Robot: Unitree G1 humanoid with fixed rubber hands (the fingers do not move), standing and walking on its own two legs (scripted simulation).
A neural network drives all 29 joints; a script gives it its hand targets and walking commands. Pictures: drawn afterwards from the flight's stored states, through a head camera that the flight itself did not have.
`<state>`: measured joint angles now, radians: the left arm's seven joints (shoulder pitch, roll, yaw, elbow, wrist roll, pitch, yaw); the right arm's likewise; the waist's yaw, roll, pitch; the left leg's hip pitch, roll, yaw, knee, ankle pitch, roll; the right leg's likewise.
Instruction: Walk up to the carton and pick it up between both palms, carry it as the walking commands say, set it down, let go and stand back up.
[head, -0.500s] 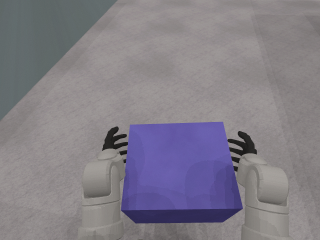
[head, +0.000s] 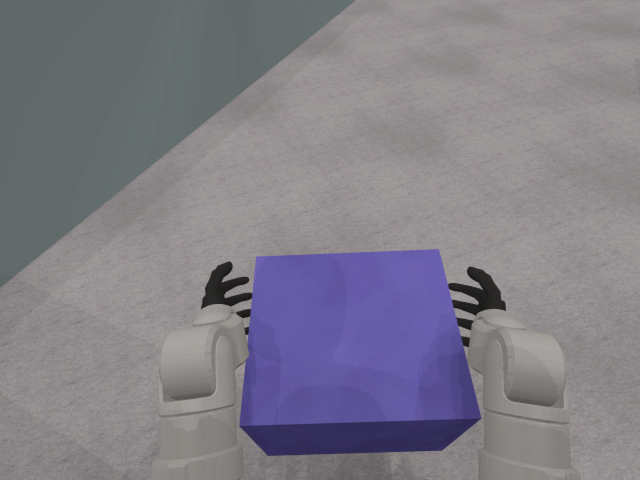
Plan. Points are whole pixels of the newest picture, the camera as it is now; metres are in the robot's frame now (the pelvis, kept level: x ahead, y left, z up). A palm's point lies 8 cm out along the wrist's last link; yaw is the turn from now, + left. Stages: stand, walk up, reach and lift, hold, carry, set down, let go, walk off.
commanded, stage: carry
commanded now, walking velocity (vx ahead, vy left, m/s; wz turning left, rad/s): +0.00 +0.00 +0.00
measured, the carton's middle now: (350, 355) +0.29 +0.01 -0.01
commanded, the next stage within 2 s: none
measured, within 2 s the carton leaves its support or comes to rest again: neither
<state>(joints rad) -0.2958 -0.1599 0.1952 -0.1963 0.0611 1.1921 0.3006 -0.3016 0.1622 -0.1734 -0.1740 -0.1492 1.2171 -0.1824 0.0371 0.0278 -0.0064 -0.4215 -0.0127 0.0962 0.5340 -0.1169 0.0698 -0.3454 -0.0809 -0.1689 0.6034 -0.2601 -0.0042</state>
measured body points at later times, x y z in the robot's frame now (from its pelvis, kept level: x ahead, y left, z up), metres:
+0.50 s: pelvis -0.02 +0.00 +0.01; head -0.05 +0.00 +0.46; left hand +0.28 +0.16 +0.09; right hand +0.27 -0.16 +0.08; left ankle +0.09 +0.08 -0.72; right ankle +0.03 -0.12 -0.72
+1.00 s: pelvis +0.08 -0.03 +0.02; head +0.05 -0.03 +0.47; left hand +0.37 +0.12 +0.10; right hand +0.36 -0.20 +0.09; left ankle +0.11 +0.09 -0.70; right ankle +0.07 -0.13 -0.73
